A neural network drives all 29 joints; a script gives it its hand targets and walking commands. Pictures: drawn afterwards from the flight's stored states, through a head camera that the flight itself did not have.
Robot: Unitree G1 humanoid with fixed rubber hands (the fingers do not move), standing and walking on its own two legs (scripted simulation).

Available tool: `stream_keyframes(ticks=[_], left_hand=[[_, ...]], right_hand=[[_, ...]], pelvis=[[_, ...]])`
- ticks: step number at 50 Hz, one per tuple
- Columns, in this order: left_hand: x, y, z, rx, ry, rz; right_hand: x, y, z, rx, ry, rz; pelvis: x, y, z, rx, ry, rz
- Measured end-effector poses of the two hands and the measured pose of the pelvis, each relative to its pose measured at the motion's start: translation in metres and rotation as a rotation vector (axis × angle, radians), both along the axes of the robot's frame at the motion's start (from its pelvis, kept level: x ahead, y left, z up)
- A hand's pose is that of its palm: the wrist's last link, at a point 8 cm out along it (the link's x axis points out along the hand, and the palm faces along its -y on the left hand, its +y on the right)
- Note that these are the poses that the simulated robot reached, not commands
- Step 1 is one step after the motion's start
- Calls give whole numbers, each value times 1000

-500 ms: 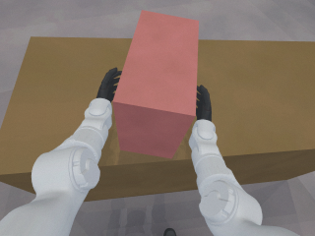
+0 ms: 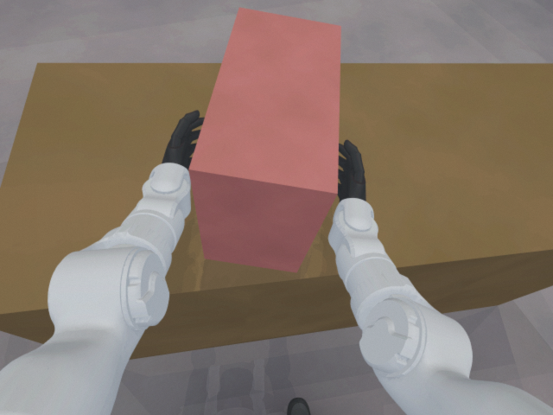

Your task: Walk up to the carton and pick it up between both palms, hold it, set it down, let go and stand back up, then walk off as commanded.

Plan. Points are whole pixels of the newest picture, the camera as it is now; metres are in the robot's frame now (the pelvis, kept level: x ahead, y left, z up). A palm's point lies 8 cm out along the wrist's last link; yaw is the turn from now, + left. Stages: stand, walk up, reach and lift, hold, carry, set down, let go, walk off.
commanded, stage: set down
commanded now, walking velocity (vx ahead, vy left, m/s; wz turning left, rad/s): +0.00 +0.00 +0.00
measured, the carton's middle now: (269, 147) +0.53 -0.03 +0.02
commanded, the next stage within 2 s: none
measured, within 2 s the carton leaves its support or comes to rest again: neither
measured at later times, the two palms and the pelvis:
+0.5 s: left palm (138, 184) +0.46 +0.17 +0.03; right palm (371, 210) +0.40 -0.17 +0.03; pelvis -0.01 -0.01 -0.01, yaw +0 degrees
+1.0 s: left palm (127, 223) +0.40 +0.18 +0.02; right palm (374, 244) +0.35 -0.17 +0.02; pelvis -0.04 +0.00 -0.02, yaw +1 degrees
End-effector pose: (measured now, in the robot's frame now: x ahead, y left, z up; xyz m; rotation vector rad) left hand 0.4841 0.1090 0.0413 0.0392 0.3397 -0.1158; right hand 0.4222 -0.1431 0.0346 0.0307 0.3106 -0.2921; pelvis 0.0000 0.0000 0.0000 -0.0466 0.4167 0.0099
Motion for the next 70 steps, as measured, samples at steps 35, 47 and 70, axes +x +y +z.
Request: stream_keyframes(ticks=[35, 47, 70], left_hand=[[-55, 66, -17, 53, 39, 74], [-77, 65, -20, 42, 13, 52], [-124, 101, -35, 15, 24, 72]], right_hand=[[-50, -39, -4, -4, 9, -58], [-71, -27, -11, 3, 17, -29], [-105, -10, -26, 6, 3, -39]], pelvis=[[-24, -5, -12, -4, -56, 15], [-39, -2, -19, -3, -102, 12], [-39, 6, -14, -14, -204, 18]])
